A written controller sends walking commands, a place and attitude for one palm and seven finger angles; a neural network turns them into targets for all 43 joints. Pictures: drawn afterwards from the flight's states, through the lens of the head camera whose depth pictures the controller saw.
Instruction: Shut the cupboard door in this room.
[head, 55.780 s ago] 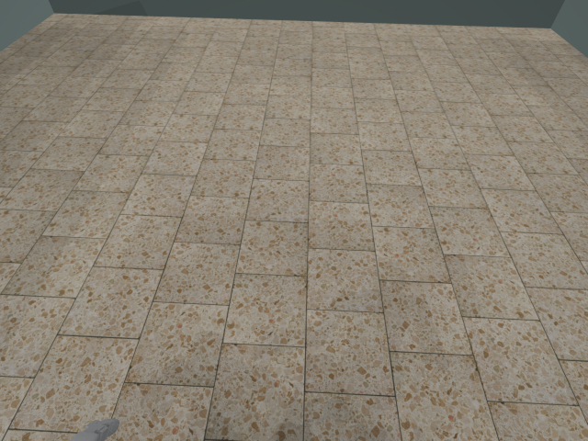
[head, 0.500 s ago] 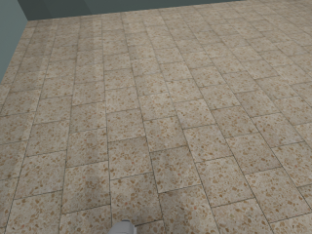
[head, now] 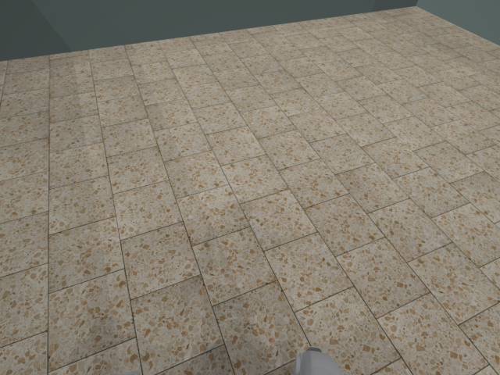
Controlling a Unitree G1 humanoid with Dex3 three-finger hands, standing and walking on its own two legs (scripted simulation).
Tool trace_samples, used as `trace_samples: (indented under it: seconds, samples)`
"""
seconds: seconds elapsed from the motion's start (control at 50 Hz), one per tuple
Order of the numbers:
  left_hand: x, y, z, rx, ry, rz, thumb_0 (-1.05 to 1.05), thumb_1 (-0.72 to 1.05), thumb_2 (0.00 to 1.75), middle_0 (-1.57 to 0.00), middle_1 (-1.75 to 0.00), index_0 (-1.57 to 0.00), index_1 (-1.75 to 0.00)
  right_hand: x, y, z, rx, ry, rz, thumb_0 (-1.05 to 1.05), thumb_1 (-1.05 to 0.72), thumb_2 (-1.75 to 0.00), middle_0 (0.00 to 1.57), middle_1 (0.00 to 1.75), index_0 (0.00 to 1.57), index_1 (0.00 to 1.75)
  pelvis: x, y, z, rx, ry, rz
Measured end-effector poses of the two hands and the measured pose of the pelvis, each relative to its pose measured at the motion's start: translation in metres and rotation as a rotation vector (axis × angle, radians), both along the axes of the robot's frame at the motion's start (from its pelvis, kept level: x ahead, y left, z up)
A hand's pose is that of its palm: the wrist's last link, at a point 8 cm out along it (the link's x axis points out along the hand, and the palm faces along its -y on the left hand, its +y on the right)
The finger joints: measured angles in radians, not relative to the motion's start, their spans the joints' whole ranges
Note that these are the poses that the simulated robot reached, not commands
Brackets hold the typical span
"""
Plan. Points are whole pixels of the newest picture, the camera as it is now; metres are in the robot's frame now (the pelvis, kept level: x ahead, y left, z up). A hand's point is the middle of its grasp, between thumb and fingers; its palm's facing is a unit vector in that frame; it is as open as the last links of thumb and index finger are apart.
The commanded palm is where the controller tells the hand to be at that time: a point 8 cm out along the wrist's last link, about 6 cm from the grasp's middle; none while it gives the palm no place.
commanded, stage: walk around to get in front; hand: left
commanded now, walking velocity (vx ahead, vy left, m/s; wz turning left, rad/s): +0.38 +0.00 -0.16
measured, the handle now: out of the picture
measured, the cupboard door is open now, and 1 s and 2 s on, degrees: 100 100 100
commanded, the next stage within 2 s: walk to a spot facing it in 0.68 s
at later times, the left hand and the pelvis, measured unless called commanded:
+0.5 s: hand (172, 324) +0.25 +0.16 -0.18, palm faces +0.06 -0.97 -0.23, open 7.2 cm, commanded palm none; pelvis +0.24 -0.03 -0.01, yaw -1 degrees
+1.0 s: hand (202, 197) +0.58 +0.15 -0.17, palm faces -0.01 -0.97 -0.24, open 7.3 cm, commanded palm none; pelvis +0.46 -0.05 -0.02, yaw +1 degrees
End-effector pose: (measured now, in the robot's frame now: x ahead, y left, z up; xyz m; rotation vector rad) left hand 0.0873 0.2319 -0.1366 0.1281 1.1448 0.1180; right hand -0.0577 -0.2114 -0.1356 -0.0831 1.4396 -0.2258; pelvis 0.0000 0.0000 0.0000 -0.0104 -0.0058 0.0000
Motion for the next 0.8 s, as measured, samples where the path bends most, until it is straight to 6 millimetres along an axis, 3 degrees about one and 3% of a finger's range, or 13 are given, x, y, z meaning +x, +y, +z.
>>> trace_samples:
  seconds: [0.14, 0.18, 0.22, 0.3, 0.44, 0.54, 0.62, 0.7, 0.8]
  samples:
    - [0.136, -0.04, -0.005, 0.001, -0.079, -0.134, 0.01, 0.91, 0.9, -0.19, -0.29, -0.2, -0.3, 0.001, 0.006, -0.008, 0.058, 0.188, -0.123, 0.01, -0.91, -0.9, 0.2, 0.3, 0.2, 0.3, 0.076, -0.022, -0.015, 0.0, 0.013, -0.034]
    - [0.164, -0.053, -0.012, 0.005, -0.116, -0.142, 0.01, 0.91, 0.9, -0.19, -0.29, -0.2, -0.3, 0.011, 0.001, -0.015, 0.079, 0.241, -0.137, 0.01, -0.91, -0.9, 0.2, 0.3, 0.2, 0.3, 0.101, -0.033, -0.025, 0.014, 0.011, -0.031]
    - [0.177, -0.061, -0.016, 0.003, -0.124, -0.122, 0.01, 0.91, 0.9, -0.19, -0.29, -0.2, -0.3, 0.033, -0.009, -0.02, 0.086, 0.258, -0.134, 0.01, -0.91, -0.9, 0.2, 0.3, 0.2, 0.3, 0.119, -0.041, -0.028, 0.013, 0.002, -0.038]
    - [0.169, -0.064, -0.014, 0.002, -0.033, -0.052, 0.0, 0.91, 0.9, -0.2, -0.29, -0.2, -0.3, 0.114, -0.035, -0.023, 0.053, 0.151, -0.081, 0.01, -0.91, -0.9, 0.2, 0.3, 0.2, 0.3, 0.153, -0.045, -0.019, 0.0, -0.012, -0.024]
    - [0.157, -0.028, -0.005, 0.078, 0.113, 0.043, -0.02, 0.95, 0.9, -0.2, -0.29, -0.2, -0.3, 0.287, -0.061, -0.012, -0.01, -0.136, 0.038, 0.01, -0.92, -0.9, 0.2, 0.3, 0.19, 0.3, 0.211, -0.042, -0.007, -0.003, 0.007, -0.014]
    - [0.153, -0.016, -0.016, 0.039, 0.226, 0.096, -0.01, 0.93, 0.9, -0.2, -0.29, -0.2, -0.3, 0.393, -0.056, 0.0, -0.045, -0.261, 0.132, 0.01, -0.93, -0.9, 0.2, 0.3, 0.19, 0.3, 0.26, -0.026, -0.01, -0.015, 0.009, -0.005]
    - [0.163, -0.008, -0.033, -0.004, 0.311, 0.12, 0.0, 0.92, 0.9, -0.2, -0.29, -0.2, -0.3, 0.457, -0.039, -0.002, -0.073, -0.335, 0.179, 0.01, -0.92, -0.9, 0.2, 0.3, 0.19, 0.3, 0.302, -0.008, -0.022, -0.01, 0.003, -0.009]
    - [0.207, -0.004, -0.029, -0.018, 0.326, 0.083, 0.01, 0.91, 0.9, -0.2, -0.29, -0.2, -0.3, 0.475, -0.025, 0.001, -0.063, -0.329, 0.138, 0.0, -0.91, -0.9, 0.2, 0.3, 0.2, 0.3, 0.336, -0.001, -0.015, 0.001, -0.007, -0.034]
    - [0.3, -0.006, -0.014, -0.011, 0.221, 0.025, 0.01, 0.91, 0.9, -0.2, -0.29, -0.2, -0.3, 0.462, -0.027, 0.002, -0.064, -0.21, 0.043, 0.0, -0.95, -0.9, 0.2, 0.3, 0.2, 0.3, 0.38, -0.003, -0.003, 0.008, 0.003, -0.058]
